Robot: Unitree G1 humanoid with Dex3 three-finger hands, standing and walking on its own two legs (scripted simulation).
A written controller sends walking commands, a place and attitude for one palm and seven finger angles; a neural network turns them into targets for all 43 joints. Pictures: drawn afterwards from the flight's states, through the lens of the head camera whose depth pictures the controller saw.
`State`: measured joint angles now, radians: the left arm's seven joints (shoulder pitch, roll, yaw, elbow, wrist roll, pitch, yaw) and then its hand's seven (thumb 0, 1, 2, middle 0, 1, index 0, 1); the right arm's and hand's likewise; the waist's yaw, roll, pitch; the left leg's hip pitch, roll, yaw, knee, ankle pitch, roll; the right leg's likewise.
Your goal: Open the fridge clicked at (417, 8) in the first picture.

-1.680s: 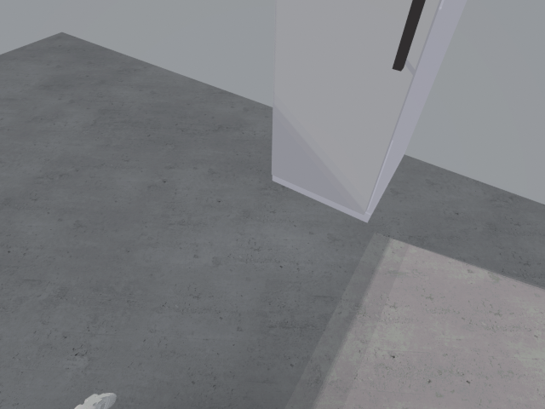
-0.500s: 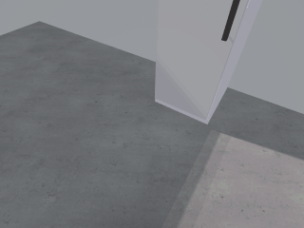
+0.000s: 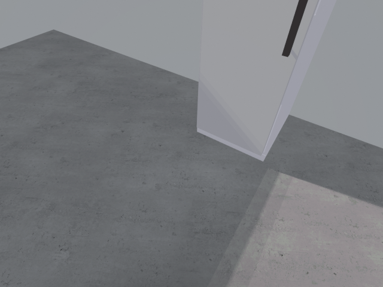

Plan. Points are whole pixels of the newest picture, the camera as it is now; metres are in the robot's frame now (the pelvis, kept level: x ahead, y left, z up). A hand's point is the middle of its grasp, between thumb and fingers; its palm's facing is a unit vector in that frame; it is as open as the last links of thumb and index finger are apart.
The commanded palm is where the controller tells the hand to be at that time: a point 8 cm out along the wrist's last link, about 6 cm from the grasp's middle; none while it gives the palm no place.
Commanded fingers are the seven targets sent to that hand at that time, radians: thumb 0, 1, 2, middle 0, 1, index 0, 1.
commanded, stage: walk to a spot facing it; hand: right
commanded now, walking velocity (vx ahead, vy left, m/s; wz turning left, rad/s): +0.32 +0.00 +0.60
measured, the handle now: out of the picture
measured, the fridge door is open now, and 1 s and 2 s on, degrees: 0 0 0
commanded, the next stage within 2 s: turn to face it in 1.20 s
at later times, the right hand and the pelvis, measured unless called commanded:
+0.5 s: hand out of the picture +0.10 -0.16 -0.17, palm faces -0.12 +0.98 -0.16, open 7.4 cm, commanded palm none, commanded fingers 0.00 -0.90 -0.90 0.20 0.30 0.20 0.30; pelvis +0.14 +0.01 +0.00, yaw +12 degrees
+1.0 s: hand (229, 160) +0.56 -0.11 -0.15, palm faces -0.49 +0.85 -0.19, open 7.4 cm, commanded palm none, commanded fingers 0.00 -0.90 -0.90 0.20 0.30 0.20 0.30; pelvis +0.34 +0.00 +0.00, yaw +30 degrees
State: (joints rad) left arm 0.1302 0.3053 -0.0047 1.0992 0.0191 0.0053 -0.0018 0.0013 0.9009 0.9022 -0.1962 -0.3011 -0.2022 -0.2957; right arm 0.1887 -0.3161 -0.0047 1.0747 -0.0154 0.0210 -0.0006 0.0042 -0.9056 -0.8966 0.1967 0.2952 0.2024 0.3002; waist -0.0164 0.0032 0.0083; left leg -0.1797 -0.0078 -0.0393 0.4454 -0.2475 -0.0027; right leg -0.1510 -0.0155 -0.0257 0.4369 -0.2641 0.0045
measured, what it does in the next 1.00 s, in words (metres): walks ahead, turning left: right foot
